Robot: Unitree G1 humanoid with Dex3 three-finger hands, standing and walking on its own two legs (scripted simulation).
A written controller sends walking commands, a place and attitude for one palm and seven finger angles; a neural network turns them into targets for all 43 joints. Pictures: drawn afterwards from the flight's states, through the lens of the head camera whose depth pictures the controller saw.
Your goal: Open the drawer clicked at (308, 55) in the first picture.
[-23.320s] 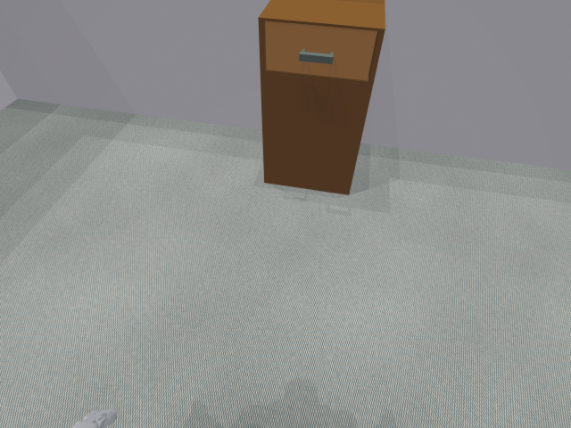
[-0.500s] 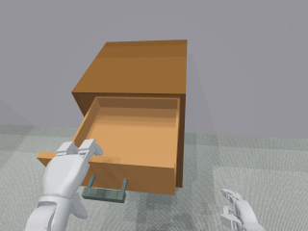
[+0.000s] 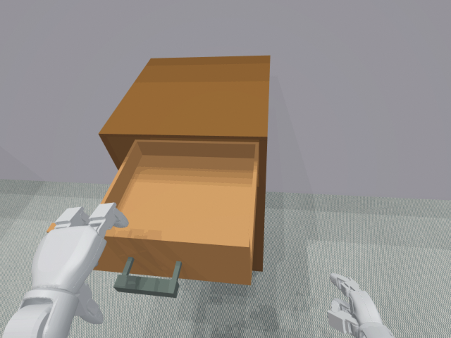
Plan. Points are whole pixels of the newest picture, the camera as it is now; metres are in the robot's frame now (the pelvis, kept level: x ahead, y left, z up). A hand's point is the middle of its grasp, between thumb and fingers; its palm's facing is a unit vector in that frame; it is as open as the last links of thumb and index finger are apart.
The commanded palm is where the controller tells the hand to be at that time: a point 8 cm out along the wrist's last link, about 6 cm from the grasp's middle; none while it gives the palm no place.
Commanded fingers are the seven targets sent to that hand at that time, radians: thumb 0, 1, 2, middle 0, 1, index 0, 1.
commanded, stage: draw the hand back to the body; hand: left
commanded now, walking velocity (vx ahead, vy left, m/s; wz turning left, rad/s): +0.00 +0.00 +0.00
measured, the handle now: (150, 274) +0.24 +0.21 -0.06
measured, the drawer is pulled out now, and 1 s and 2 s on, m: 0.29 0.29 0.29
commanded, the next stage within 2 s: step back with the hand held close in 1.30 s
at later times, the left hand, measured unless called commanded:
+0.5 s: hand (92, 262) +0.18 +0.21 +0.13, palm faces +0.29 -0.88 -0.38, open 13.5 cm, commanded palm +0.14 +0.27 +0.17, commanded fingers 0.00 -0.12 0.47 -0.27 -0.95 -0.27 -0.95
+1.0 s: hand (55, 255) +0.17 +0.25 +0.16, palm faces +0.40 -0.82 -0.42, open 9.5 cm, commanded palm +0.12 +0.29 +0.18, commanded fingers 0.00 0.76 0.84 -0.21 -0.39 -0.21 -0.39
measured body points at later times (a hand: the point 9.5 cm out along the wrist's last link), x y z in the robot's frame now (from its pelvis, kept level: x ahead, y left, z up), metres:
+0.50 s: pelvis +0.00 +0.01 +0.01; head -0.01 -0.01 +0.45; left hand +0.16 +0.26 +0.15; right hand +0.21 -0.18 -0.07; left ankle -0.02 +0.09 -0.73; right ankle -0.02 -0.08 -0.73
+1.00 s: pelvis +0.01 +0.00 +0.01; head +0.00 -0.02 +0.46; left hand +0.15 +0.29 +0.18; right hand +0.21 -0.21 -0.07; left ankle -0.02 +0.09 -0.73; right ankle -0.02 -0.08 -0.73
